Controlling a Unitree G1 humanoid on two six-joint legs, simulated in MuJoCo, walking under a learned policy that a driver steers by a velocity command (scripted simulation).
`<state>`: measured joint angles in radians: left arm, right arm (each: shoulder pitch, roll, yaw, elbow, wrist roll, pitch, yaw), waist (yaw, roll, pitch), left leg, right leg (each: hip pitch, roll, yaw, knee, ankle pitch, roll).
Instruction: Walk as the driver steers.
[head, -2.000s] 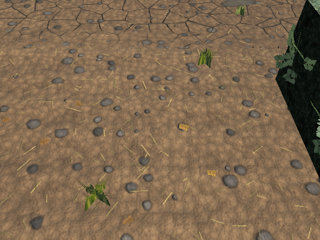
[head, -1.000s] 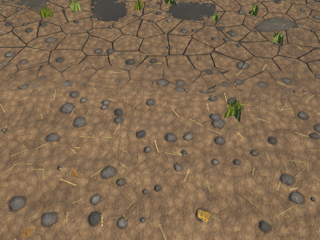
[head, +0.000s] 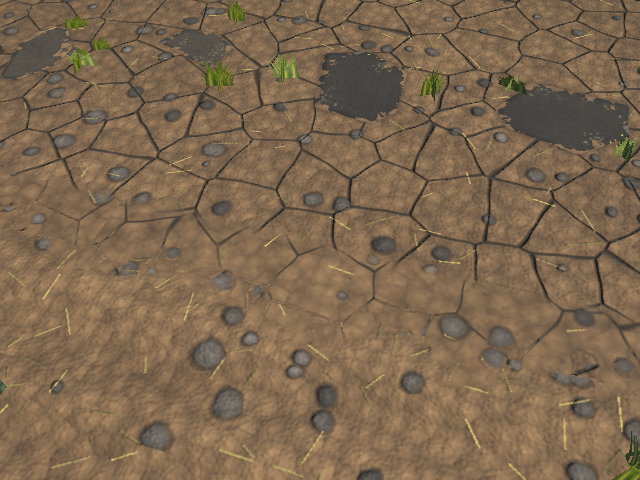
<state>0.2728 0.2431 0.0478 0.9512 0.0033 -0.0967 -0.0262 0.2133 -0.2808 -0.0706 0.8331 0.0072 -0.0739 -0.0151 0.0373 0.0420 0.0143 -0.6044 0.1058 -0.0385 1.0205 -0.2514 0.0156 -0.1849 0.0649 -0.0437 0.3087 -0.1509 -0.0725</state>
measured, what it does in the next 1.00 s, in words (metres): walks ahead, turning right: left foot, then right foot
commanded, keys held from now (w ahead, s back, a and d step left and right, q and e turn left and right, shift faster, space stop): e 0.62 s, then no key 0.38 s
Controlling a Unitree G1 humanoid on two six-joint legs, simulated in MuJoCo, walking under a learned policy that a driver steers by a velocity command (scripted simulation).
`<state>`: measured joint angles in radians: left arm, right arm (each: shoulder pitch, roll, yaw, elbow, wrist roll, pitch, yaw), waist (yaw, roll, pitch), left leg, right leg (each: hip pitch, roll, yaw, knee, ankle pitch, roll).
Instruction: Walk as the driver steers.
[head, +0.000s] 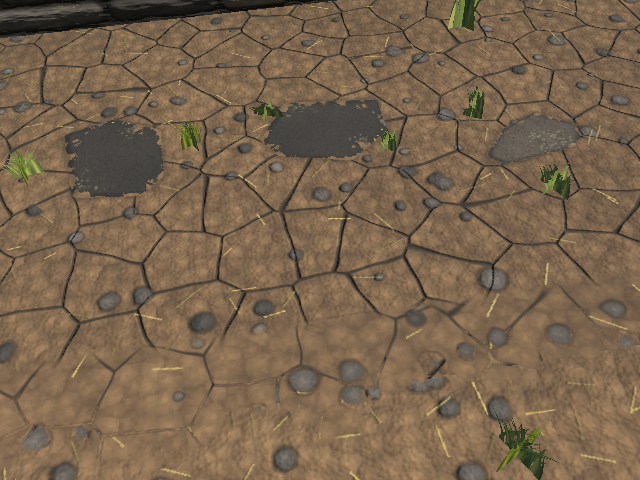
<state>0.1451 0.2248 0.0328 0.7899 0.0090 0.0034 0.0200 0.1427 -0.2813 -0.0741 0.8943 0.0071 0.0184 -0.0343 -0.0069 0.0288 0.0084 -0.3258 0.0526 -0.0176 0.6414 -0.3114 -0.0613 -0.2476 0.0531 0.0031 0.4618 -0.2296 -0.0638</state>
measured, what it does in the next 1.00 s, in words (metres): steps on the spot: left foot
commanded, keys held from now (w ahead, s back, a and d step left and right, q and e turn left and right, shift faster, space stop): no key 1.00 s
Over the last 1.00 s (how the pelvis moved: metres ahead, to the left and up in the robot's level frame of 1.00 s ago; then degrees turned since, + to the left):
0.16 -0.01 -0.01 -25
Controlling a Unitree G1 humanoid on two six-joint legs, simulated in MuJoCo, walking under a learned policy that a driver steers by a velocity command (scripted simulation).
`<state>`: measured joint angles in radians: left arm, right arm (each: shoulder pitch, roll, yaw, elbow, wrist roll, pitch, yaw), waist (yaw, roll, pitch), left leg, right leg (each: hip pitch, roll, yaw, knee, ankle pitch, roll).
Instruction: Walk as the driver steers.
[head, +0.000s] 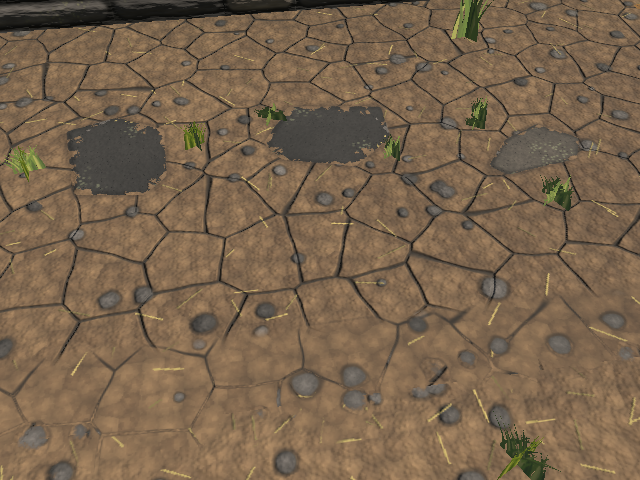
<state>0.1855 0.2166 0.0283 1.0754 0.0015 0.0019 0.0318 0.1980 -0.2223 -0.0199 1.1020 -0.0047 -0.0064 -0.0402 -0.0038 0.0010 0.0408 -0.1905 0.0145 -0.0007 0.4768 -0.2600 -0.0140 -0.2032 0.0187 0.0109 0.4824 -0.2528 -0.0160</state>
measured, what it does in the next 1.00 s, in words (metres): walks ahead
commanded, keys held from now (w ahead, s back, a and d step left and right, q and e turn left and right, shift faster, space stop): no key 0.58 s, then w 0.42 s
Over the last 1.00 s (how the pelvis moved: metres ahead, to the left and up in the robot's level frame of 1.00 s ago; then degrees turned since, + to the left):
0.00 0.03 0.00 0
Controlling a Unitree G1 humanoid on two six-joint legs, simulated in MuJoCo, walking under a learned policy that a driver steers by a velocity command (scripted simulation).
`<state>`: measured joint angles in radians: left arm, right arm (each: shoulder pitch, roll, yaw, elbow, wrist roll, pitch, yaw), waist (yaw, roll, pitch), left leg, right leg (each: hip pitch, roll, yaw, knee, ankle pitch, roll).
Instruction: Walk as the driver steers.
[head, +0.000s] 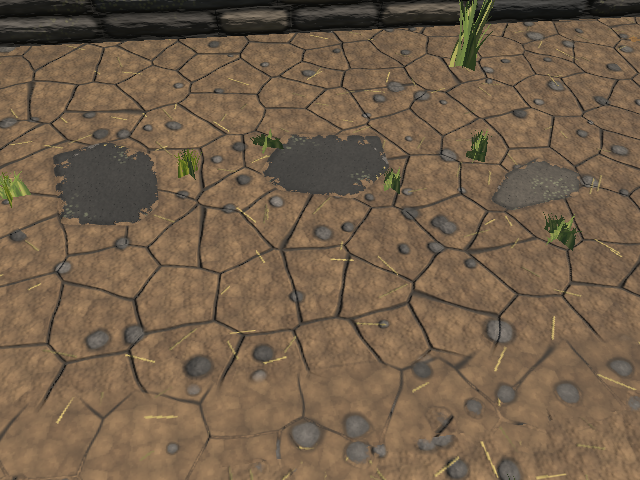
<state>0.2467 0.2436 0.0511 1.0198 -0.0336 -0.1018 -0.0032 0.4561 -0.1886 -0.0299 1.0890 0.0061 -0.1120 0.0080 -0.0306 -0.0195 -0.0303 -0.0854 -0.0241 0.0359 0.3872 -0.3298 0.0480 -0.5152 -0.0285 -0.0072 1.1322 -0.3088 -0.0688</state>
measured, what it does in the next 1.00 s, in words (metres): walks ahead: right foot, then left foot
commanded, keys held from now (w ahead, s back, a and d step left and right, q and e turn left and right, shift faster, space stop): w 1.00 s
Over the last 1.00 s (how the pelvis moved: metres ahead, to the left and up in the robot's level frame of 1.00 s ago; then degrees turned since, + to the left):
0.10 0.04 0.00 1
